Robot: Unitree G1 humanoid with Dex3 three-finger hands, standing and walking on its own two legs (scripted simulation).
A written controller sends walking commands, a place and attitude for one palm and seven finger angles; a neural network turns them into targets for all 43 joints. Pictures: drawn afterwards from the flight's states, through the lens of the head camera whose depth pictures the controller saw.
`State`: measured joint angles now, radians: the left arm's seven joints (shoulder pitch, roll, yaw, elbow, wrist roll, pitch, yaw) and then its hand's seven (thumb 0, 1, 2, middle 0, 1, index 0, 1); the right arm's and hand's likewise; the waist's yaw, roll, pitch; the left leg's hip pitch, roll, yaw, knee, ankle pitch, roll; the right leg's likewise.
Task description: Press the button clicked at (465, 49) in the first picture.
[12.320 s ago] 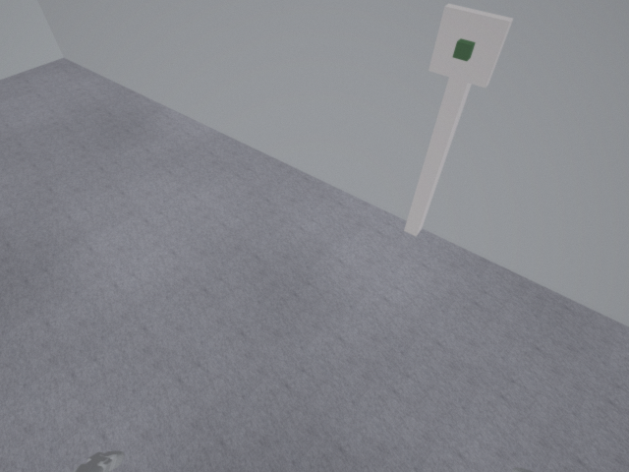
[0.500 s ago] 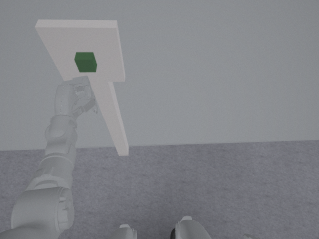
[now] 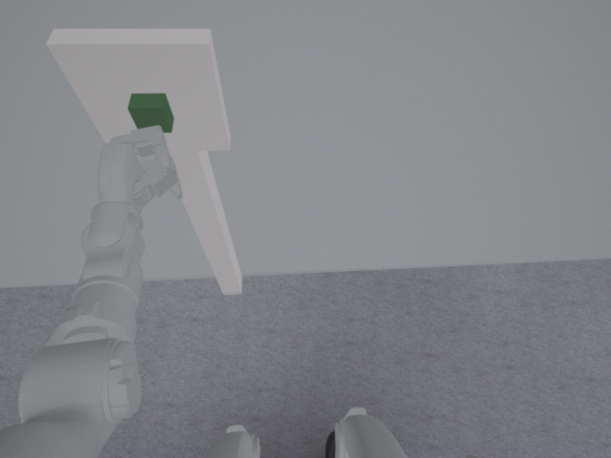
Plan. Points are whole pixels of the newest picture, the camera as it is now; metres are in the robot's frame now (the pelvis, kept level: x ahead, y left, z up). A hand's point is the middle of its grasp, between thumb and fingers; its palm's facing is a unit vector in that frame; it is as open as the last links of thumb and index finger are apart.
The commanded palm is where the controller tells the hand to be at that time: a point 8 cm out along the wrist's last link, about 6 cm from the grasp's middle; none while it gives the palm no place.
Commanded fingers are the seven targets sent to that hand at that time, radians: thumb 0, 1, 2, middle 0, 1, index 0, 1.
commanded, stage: press the button with the knuckle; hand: left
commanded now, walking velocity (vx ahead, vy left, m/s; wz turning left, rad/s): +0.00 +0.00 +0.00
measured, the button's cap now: (152, 111) +0.55 +0.19 +0.10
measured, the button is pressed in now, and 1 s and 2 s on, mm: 0 12 0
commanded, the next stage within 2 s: hold the button down briefly in 0.82 s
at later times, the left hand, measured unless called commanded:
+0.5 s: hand (172, 157) +0.50 +0.16 +0.07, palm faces +0.02 -1.00 -0.02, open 3.3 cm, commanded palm +0.48 +0.21 +0.07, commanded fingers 0.00 0.90 0.90 -1.30 -1.50 -1.30 -1.50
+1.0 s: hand (170, 148) +0.51 +0.17 +0.07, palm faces +0.00 -1.00 -0.04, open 3.6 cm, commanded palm +0.52 +0.21 +0.07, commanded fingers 0.00 0.90 0.90 -1.30 -1.50 -1.30 -1.50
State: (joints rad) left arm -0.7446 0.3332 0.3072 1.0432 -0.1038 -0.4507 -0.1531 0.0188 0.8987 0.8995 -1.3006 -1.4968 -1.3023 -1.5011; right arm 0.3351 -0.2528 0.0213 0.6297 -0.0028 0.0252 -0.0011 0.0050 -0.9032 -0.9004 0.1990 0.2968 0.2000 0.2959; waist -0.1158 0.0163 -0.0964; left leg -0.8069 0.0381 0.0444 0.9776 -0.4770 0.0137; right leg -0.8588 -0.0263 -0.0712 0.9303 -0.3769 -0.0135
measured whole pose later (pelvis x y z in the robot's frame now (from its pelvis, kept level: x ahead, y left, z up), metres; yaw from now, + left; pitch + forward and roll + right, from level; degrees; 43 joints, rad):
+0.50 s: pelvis +0.00 +0.00 +0.00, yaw +0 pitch +20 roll -1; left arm -0.88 0.42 0.37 1.17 -0.07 -0.46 -0.17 0.02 0.90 0.90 -1.30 -1.50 -1.40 -1.50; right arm 0.37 -0.27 0.03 0.63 -0.01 0.04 0.00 0.00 -0.90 -0.90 0.20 0.30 0.20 0.30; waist -0.16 0.02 -0.09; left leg -0.87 0.05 0.04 1.00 -0.48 0.01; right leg -0.92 -0.02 -0.08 0.94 -0.37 -0.02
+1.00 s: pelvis -0.03 +0.01 -0.02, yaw +1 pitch +23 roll -3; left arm -1.08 0.52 0.36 1.32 -0.01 -0.44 -0.16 0.01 0.88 0.92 -1.30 -1.50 -1.56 -1.50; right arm 0.39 -0.28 0.07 0.63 -0.03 0.01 -0.01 0.00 -0.90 -0.90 0.20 0.30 0.20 0.30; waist -0.22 0.02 -0.09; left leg -1.03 0.04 0.00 1.09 -0.46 0.02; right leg -1.04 -0.03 -0.11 0.99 -0.34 -0.01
